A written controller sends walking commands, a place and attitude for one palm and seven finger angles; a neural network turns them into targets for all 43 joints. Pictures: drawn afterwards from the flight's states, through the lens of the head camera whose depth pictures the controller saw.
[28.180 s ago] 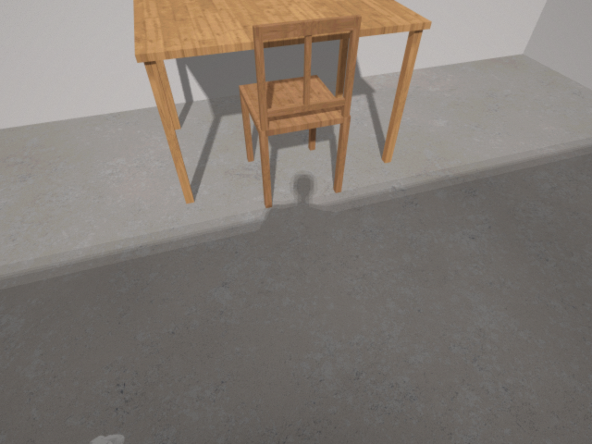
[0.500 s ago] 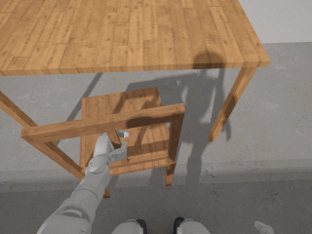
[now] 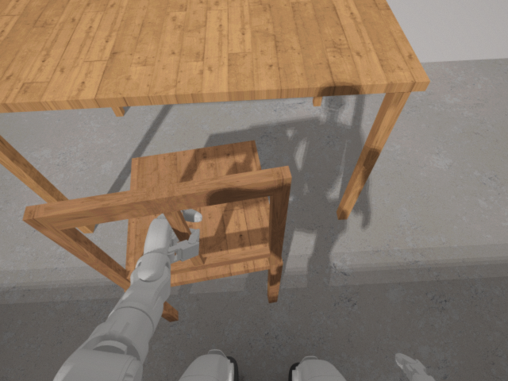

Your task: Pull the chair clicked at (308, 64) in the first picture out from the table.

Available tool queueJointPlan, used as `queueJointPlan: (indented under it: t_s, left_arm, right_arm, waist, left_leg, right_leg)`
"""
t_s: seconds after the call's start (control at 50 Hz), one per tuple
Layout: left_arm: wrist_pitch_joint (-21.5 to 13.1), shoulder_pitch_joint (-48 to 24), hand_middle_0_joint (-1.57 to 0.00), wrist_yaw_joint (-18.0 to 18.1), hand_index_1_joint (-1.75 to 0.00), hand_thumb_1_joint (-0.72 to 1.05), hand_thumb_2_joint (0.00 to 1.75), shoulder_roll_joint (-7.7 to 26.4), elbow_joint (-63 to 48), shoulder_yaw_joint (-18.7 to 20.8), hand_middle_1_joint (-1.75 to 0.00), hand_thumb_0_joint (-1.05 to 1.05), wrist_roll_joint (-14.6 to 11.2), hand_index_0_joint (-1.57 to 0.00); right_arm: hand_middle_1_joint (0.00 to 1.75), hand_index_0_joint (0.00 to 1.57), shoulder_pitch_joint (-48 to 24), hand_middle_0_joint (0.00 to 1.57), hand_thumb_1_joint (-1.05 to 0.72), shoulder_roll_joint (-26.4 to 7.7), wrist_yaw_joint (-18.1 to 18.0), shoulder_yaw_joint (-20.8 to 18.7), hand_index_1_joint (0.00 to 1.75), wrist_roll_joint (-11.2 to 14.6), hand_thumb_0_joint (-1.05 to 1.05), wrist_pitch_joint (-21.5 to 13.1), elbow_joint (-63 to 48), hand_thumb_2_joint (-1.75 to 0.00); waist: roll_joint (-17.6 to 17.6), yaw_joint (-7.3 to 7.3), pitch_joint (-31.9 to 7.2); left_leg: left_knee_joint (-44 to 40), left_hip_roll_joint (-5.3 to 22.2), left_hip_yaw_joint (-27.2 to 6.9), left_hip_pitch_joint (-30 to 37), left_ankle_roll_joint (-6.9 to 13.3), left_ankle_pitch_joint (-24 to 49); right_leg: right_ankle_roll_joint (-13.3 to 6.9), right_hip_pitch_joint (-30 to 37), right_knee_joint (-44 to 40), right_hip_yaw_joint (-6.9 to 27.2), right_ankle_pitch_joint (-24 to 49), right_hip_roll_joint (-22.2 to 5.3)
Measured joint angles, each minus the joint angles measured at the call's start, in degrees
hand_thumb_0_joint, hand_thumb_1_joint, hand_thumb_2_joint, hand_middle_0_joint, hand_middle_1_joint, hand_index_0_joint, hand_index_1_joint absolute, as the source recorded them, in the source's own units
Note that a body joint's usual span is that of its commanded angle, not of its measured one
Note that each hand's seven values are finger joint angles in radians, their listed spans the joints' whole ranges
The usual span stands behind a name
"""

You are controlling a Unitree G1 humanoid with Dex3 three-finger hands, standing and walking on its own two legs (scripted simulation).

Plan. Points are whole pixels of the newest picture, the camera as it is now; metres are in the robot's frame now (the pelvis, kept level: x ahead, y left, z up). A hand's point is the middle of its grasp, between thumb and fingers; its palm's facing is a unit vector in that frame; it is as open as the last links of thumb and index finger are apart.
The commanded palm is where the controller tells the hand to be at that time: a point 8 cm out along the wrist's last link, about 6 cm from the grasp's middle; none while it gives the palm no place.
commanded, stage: step backward, pulling the chair out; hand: left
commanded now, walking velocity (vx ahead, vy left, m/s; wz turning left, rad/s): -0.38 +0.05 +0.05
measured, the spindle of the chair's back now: (186, 239) +0.37 +0.14 -0.10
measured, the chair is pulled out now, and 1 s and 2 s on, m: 0.21 0.40 0.66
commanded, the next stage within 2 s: stop walking, hand still on the chair in 1.48 s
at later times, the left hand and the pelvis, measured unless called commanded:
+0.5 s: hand (190, 282) +0.28 +0.11 -0.06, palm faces -0.04 -0.98 -0.19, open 5.4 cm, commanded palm +0.27 +0.17 -0.06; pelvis -0.07 +0.00 +0.00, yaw -1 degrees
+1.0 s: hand (182, 366) +0.15 +0.11 -0.06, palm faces -0.02 -0.98 -0.19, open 5.5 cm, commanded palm +0.15 +0.17 -0.06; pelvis -0.19 +0.00 +0.01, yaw +0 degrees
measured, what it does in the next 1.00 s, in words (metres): walks backwards: right foot, then left foot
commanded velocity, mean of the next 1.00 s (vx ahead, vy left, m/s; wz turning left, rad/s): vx -0.38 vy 0.02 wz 0.07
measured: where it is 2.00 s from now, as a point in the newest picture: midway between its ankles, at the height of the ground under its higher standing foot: outside the picture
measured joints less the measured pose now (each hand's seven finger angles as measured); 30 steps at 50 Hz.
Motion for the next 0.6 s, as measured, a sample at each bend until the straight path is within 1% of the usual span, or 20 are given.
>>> queueJointPlan:
  t_s: [0.02, 0.04, 0.06, 0.1, 0.14, 0.18, 0.22, 0.24, 0.3, 0.34, 0.38, 0.4, 0.44, 0.48, 0.5, 0.52, 0.54, 0.56, 0.58, 0.6]
  left_arm:
    - [0.1, 0.3, -0.32, 0.0, -1.45, 0.66, 0.79, -0.3, -0.1, -0.2, -1.16, 0.04, 0.3, -0.5]
    - [0.4, 0.1, -0.32, -0.1, -1.45, 0.66, 0.78, -0.4, -0.1, -0.6, -1.17, 0.04, 0.6, -0.5]
    - [0.7, -0.4, -0.31, -0.1, -1.45, 0.66, 0.78, -0.3, -0.1, -1.1, -1.17, 0.04, 0.8, -0.5]
    - [1.3, -1.3, -0.3, -0.1, -1.45, 0.67, 0.77, 0.2, -0.4, -2.1, -1.18, 0.04, 1.1, -0.5]
    - [2.0, -2.1, -0.29, -0.4, -1.45, 0.67, 0.76, 1.1, -1.0, -3.0, -1.19, 0.04, 1.2, -0.5]
    - [2.7, -2.6, -0.28, -0.5, -1.45, 0.67, 0.76, 1.7, -1.5, -3.2, -1.2, 0.04, 1.2, -0.5]
    - [3.0, -2.5, -0.28, -0.4, -1.45, 0.67, 0.77, 1.9, -1.8, -2.7, -1.2, 0.04, 1.0, -0.5]
    - [3.0, -2.3, -0.29, -0.5, -1.45, 0.67, 0.77, 2.0, -2.0, -2.3, -1.2, 0.04, 0.8, -0.5]
    - [2.4, -1.8, -0.3, -0.7, -1.45, 0.66, 0.78, 2.6, -2.7, -1.3, -1.2, 0.04, 0.5, -0.5]
    - [1.8, -1.6, -0.31, -0.8, -1.45, 0.66, 0.78, 2.6, -2.8, -0.1, -1.19, 0.04, 0.2, -0.5]
    - [1.3, -1.0, -0.31, -0.9, -1.45, 0.66, 0.78, 2.4, -2.9, 0.6, -1.19, 0.04, -0.1, -0.5]
    - [1.2, -0.5, -0.31, -0.9, -1.45, 0.65, 0.78, 2.3, -3.1, 0.9, -1.18, 0.04, 0.0, -0.5]
    - [1.2, 0.6, -0.31, -1.0, -1.45, 0.65, 0.77, 1.7, -3.3, 1.0, -1.18, 0.04, 0.2, -0.5]
    - [1.4, 1.4, -0.3, -1.0, -1.45, 0.66, 0.77, 0.8, -3.1, 0.7, -1.18, 0.04, 0.6, -0.5]
    - [1.6, 1.7, -0.3, -1.0, -1.45, 0.66, 0.77, 0.3, -3.0, 0.4, -1.18, 0.04, 0.7, -0.5]
    - [1.7, 1.8, -0.3, -1.0, -1.45, 0.66, 0.76, -0.1, -3.0, -0.1, -1.18, 0.04, 1.1, -0.5]
    - [2.0, 1.3, -0.29, -1.1, -1.45, 0.66, 0.76, -0.3, -2.9, -0.8, -1.19, 0.04, 1.3, -0.5]
    - [2.3, 0.5, -0.29, -1.1, -1.45, 0.66, 0.76, -0.2, -2.7, -1.3, -1.19, 0.04, 1.4, -0.5]
    - [2.6, -0.2, -0.28, -1.1, -1.45, 0.66, 0.76, 0.1, -2.6, -1.8, -1.19, 0.04, 1.5, -0.5]
    - [3.0, -0.8, -0.28, -1.1, -1.45, 0.67, 0.76, 0.4, -2.6, -2.2, -1.19, 0.04, 1.5, -0.5]
  right_arm:
    - [0.3, 0.2, 0.4, 0.2, -0.9, -0.8, -0.2, -0.2, 0.3, 0.0, 0.0, 0.1, 0.3, -0.9]
    - [0.3, 0.2, 0.6, 0.2, -0.9, -1.5, -0.5, -0.5, 0.3, 0.0, 0.0, 0.1, 0.6, -0.9]
    - [0.3, 0.2, 0.5, 0.2, -0.9, -1.9, -0.8, -0.7, 0.3, -0.1, 0.01, 0.2, 0.9, -0.9]
    - [0.3, 0.2, 0.4, 0.2, -0.9, -2.3, -1.0, -1.0, 0.3, 0.1, 0.01, 0.6, 0.6, -0.9]
    - [0.3, 0.2, 0.5, 0.2, -0.9, -2.1, -0.8, -1.1, 0.3, -0.2, 0.01, 1.0, -0.6, -0.9]
    - [0.3, 0.2, 0.3, 0.2, -0.9, -1.5, -0.3, -1.3, 0.3, -0.7, 0.01, 1.1, -1.7, -0.9]
    - [0.3, 0.2, 0.1, 0.2, -0.9, -0.7, 0.4, -1.3, 0.3, -1.2, 0.01, 1.0, -2.5, -0.9]
    - [0.3, 0.2, -0.1, 0.2, -0.9, -0.3, 0.8, -1.2, 0.3, -1.3, 0.0, 0.8, -2.9, -0.9]
    - [0.3, 0.2, -0.6, 0.2, -0.9, 1.4, 1.6, -0.4, 0.3, -1.2, 0.0, 0.2, -3.2, -0.9]
    - [0.3, 0.2, -1.8, 0.2, -0.9, 1.9, 1.8, 0.1, 0.3, -1.1, 0.0, 0.2, -3.0, -0.9]
    - [0.3, 0.2, -2.0, 0.2, -0.9, 2.3, 1.7, 0.4, 0.3, -0.6, 0.0, 0.4, -3.0, -0.9]
    - [0.3, 0.2, -2.0, 0.2, -0.9, 2.4, 1.5, 0.5, 0.3, -0.4, 0.0, 0.7, -2.9, -0.9]
    - [0.3, 0.2, -1.7, 0.2, -0.9, 2.0, 0.9, 0.6, 0.3, -0.2, 0.0, 1.1, -2.4, -0.9]
    - [0.3, 0.2, -1.2, 0.2, -0.9, 0.9, 0.3, 0.5, 0.3, -0.4, 0.0, 1.3, -1.7, -0.9]
    - [0.3, 0.2, -0.9, 0.2, -0.9, 0.2, 0.0, 0.5, 0.3, -0.5, 0.0, 1.3, -1.4, -0.9]
    - [0.3, 0.2, -0.5, 0.2, -0.9, -0.6, -0.4, 0.4, 0.3, -0.6, 0.0, 1.2, -1.2, -0.9]
    - [0.3, 0.2, -0.7, 0.2, -0.9, -1.0, -0.8, 0.2, 0.3, -0.6, 0.0, 1.2, -0.7, -0.9]
    - [0.3, 0.2, -1.0, 0.2, -0.9, -1.0, -1.0, 0.0, 0.3, -0.6, 0.0, 1.4, -0.4, -0.9]
    - [0.3, 0.2, -1.2, 0.2, -0.9, -1.0, -0.9, -0.1, 0.3, -0.5, 0.0, 1.7, -0.5, -0.9]
    - [0.3, 0.2, -1.3, 0.2, -0.9, -1.0, -0.8, -0.1, 0.3, -0.6, 0.01, 1.8, -0.9, -0.9]
  waist:
    - [0.0, -0.25, -0.5]
    - [-0.3, -0.69, -0.7]
    - [-1.0, -0.76, -0.4]
    - [-2.7, -0.09, 0.2]
    - [-4.1, 0.58, 0.4]
    - [-4.6, 0.79, 0.3]
    - [-3.9, 1.04, 0.2]
    - [-3.4, 1.19, 0.2]
    - [-2.5, 2.05, 0.5]
    - [0.0, 1.8, 2.1]
    - [1.0, 1.34, 2.7]
    - [1.0, 1.17, 2.8]
    - [0.6, 0.84, 2.2]
    - [0.4, 0.46, 1.0]
    - [0.4, 0.22, 0.4]
    - [0.6, -0.01, -0.2]
    - [0.1, -0.27, -0.2]
    - [-1.0, -0.02, 0.3]
    - [-2.1, 0.58, 0.7]
    - [-2.8, 1.13, 1.1]
  left_leg:
    - [-0.9, 0.0, -0.3, 1.6, 0.0, 1.0]
    - [-2.5, -0.2, -0.2, 2.2, 0.6, 4.2]
    - [-3.5, -0.8, 0.0, 2.6, 1.2, 5.5]
    - [-5.2, -1.3, 0.8, 3.3, 2.1, 6.2]
    - [-6.0, -1.4, 1.5, 3.0, 2.4, 6.7]
    - [-6.0, -1.1, 1.7, 2.3, 2.4, 7.1]
    - [-6.0, -0.3, 1.7, 1.4, 2.3, 7.7]
    - [-6.0, 0.3, 1.6, 0.9, 2.1, 7.9]
    - [-5.1, 1.7, 1.7, -0.5, 1.3, 8.4]
    - [-4.9, 3.8, 0.7, -0.8, 0.5, 8.9]
    - [-5.2, 4.4, 0.0, -0.9, 0.0, 10.2]
    - [-3.9, 4.0, -0.4, -0.9, -0.2, 8.7]
    - [0.3, 2.4, -1.4, -0.5, -0.2, 2.5]
    - [1.6, 1.0, -1.8, 1.2, -0.3, -0.6]
    - [0.3, 0.7, -1.8, 2.7, -0.2, 0.1]
    - [-2.1, 0.9, -1.8, 4.5, 0.0, 2.5]
    - [-4.1, 0.2, -1.8, 5.3, 0.3, 2.5]
    - [-5.3, -0.6, -1.5, 5.7, 0.7, 3.2]
    - [-6.4, -1.1, -0.9, 6.0, 1.0, 4.1]
    - [-7.1, -1.2, -0.5, 6.0, 1.3, 5.0]
  right_leg:
    - [0.3, -0.1, -0.2, -0.1, 0.1, -0.3]
    - [0.7, 0.0, -0.3, -0.4, 0.2, -0.8]
    - [1.0, 0.1, -0.6, -0.3, 0.4, -1.4]
    - [1.5, 0.1, -1.5, 0.5, 1.5, -2.0]
    - [1.2, -1.0, -0.4, 0.9, 1.9, -2.1]
    - [0.6, -1.6, 3.5, 1.1, -3.6, -1.7]
    - [0.0, -1.2, 6.1, 0.9, -8.6, -0.9]
    - [-0.2, -0.2, 5.6, 0.7, -8.8, -0.5]
    - [-0.2, 4.5, -0.9, 0.4, -3.4, -0.1]
    - [0.0, 5.5, -3.3, -0.4, -1.9, 2.0]
    - [-0.4, 5.6, -4.1, -0.9, -1.3, 2.8]
    - [-0.5, 5.4, -3.9, -0.9, -1.3, 2.7]
    - [-0.5, 4.9, -3.2, -0.6, -1.4, 1.9]
    - [-0.1, 4.1, -2.9, -0.4, -1.2, 0.7]
    - [0.2, 3.8, -2.8, -0.6, -1.1, 0.2]
    - [0.6, 3.4, -2.5, -1.0, -1.1, -0.1]
    - [1.0, 3.1, -2.2, -1.2, -1.1, -1.0]
    - [1.3, 2.9, -2.3, -0.9, -0.7, -1.9]
    - [1.5, 2.7, -2.6, -0.4, 2.3, -2.4]
    - [1.6, 2.3, -2.6, 0.0, 2.9, -2.5]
